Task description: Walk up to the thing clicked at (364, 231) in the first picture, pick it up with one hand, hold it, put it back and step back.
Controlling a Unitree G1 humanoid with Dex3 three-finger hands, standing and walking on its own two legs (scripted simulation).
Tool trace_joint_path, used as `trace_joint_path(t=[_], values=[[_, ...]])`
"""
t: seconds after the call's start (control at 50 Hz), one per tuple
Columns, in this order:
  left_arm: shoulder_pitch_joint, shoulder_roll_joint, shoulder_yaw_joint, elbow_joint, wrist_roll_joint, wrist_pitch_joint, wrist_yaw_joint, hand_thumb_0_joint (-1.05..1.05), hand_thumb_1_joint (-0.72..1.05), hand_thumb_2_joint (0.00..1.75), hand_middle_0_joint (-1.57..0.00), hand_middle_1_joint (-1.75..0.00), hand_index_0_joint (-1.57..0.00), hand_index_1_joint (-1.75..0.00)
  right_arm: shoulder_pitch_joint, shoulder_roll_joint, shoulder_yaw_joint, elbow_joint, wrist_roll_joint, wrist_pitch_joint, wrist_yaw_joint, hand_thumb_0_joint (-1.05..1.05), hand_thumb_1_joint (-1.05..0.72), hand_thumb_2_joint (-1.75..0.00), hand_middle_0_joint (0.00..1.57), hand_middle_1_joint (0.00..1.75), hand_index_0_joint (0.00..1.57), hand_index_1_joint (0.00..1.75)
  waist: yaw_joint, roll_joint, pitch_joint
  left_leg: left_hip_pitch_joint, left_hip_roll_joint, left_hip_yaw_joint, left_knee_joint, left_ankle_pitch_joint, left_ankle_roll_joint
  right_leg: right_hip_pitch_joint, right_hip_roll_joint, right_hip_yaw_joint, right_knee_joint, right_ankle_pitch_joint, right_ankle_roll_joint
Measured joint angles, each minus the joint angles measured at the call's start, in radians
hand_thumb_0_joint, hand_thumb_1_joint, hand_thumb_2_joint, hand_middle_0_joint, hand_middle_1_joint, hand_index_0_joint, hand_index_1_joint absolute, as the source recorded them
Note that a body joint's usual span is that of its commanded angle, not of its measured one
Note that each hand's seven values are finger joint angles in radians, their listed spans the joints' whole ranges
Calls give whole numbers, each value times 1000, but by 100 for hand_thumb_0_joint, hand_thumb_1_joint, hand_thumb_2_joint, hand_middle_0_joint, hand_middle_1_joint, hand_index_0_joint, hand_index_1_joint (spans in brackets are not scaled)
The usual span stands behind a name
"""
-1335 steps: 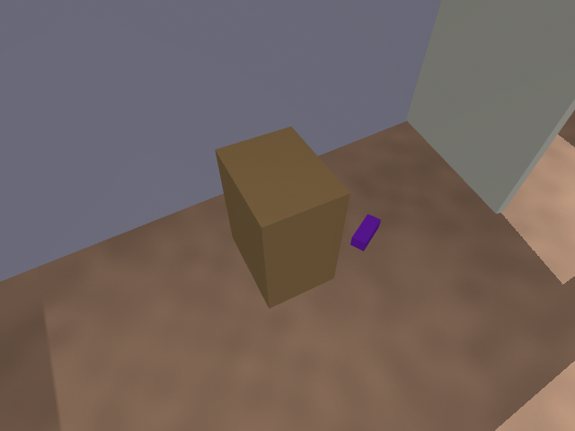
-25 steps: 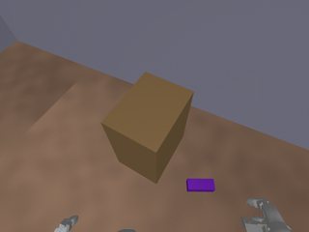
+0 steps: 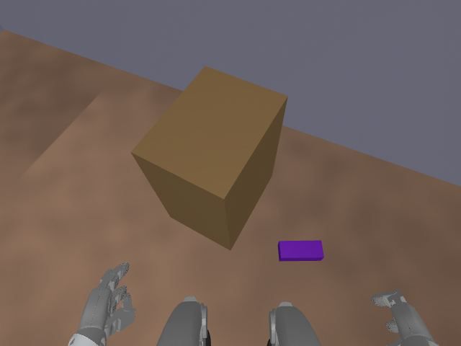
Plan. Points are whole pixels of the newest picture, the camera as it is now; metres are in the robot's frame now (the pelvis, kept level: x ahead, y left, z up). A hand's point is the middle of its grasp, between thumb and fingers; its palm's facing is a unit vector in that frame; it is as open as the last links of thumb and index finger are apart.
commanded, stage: rise first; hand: right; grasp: from above
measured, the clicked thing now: (300, 250) +0.43 -0.23 -0.65
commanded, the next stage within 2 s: none
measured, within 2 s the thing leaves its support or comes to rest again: neither
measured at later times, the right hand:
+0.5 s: hand (344, 286) +0.26 -0.28 -0.36, palm faces -0.50 +0.34 -0.80, open 14.1 cm
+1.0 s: hand (333, 267) +0.33 -0.28 -0.46, palm faces -0.49 +0.07 -0.87, open 14.1 cm
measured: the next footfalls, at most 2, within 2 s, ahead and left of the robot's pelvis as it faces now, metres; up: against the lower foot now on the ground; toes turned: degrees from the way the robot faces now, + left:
none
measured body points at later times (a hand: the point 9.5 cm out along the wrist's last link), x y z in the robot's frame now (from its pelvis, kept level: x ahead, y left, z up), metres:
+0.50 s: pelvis -0.06 +0.01 -0.21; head +0.14 -0.01 +0.19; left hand +0.08 +0.28 -0.34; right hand +0.29 -0.29 -0.31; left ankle +0.03 +0.14 -0.64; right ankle +0.00 -0.12 -0.64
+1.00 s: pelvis -0.08 -0.01 -0.30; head +0.13 -0.06 +0.10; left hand -0.02 +0.28 -0.40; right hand +0.35 -0.29 -0.41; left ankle +0.03 +0.14 -0.64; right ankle +0.00 -0.12 -0.64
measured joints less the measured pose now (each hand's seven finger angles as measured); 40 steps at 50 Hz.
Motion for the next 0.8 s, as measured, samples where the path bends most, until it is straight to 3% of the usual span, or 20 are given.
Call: trace_joint_path(t=[0.18,0.32,0.52,0.62,0.8], values=[[-65,35,5,10,0,-58,-21,1,88,89,-20,-30,-20,-30,-197,-70,7,107,-188,-131,-40,0,55,-101,8,107,8,108,8,11,-55,-384,13,-11,334,-92,1,-379,11,8,329,-92,5],[-98,52,25,65,-1,-39,-36,1,90,90,-20,-30,-20,-30,-389,-117,6,194,-335,-208,-85,0,55,-101,8,107,8,108,9,-3,-58,-652,16,-16,554,-125,7,-645,16,17,552,-130,8],[-74,45,39,142,23,0,-65,1,92,90,-20,-30,-20,-30,-630,-197,-2,365,-517,-330,-123,0,55,-101,9,105,9,105,16,-17,-15,-929,16,-14,778,-120,12,-927,21,36,794,-136,10],[-60,38,37,170,41,27,-74,1,92,90,-20,-30,-20,-30,-720,-231,-2,444,-606,-383,-170,0,54,-102,9,105,9,104,33,-18,7,-1011,17,-11,856,-109,8,-1017,26,46,885,-132,7],[-43,31,22,191,70,76,-93,0,91,90,-20,-30,-20,-30,-848,-296,4,604,-743,-412,-249,0,53,-103,8,103,9,102,90,-10,20,-1089,20,-7,932,-96,-3,-1115,35,58,983,-123,-5]])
